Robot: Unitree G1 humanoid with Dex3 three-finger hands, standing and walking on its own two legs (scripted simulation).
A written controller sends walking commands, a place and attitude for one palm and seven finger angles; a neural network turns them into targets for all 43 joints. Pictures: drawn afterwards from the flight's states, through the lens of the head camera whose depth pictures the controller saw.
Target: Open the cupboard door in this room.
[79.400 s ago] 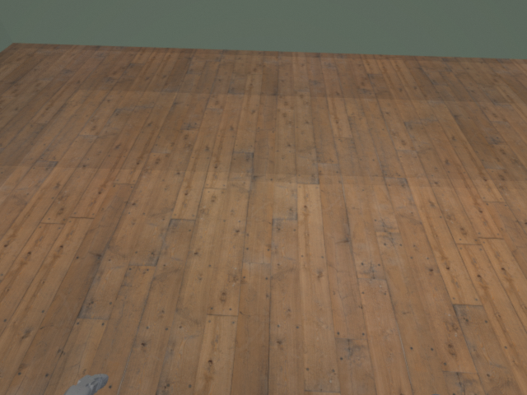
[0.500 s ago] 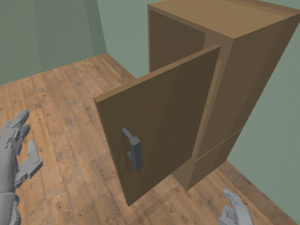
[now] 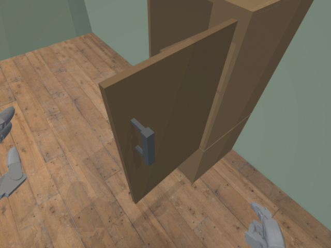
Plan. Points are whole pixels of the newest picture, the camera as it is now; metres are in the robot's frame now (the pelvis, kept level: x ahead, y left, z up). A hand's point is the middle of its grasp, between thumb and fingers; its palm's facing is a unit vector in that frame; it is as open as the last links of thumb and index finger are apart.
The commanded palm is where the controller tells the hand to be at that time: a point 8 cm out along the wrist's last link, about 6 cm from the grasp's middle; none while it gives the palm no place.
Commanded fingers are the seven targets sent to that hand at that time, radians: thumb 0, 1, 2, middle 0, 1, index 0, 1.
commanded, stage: step back with the hand held close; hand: left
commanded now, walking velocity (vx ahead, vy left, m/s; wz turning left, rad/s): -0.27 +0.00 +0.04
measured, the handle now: (142, 142) +0.33 +0.08 +0.09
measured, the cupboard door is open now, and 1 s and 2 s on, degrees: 93 93 93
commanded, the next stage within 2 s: stop stepping back and stand still in 0.72 s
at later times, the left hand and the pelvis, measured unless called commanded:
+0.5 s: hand out of the picture +0.13 +0.28 +0.18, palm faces +0.47 -0.74 -0.47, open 7.5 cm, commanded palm +0.06 +0.30 +0.18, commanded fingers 0.00 0.90 0.90 -0.20 -0.30 -0.20 -0.30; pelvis -0.07 +0.00 +0.00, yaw +1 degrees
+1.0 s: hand out of the picture +0.04 +0.22 +0.16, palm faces +0.29 -0.81 -0.50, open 7.4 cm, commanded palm -0.02 +0.27 +0.18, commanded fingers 0.00 0.90 0.90 -0.20 -0.30 -0.20 -0.30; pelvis -0.18 -0.03 +0.00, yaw -3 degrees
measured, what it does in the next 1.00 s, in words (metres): walks backwards: right foot, then left foot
